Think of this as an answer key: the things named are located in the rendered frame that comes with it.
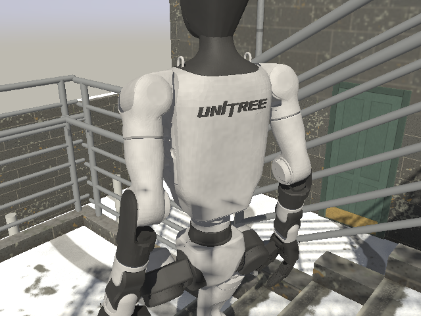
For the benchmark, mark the stairs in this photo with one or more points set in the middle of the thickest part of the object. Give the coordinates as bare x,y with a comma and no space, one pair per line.
388,299

